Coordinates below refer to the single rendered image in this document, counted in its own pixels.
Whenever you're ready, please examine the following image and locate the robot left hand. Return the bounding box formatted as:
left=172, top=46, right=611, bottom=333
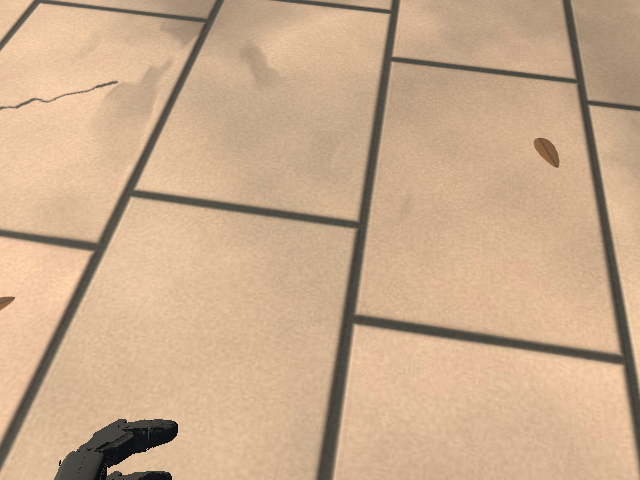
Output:
left=54, top=419, right=178, bottom=480

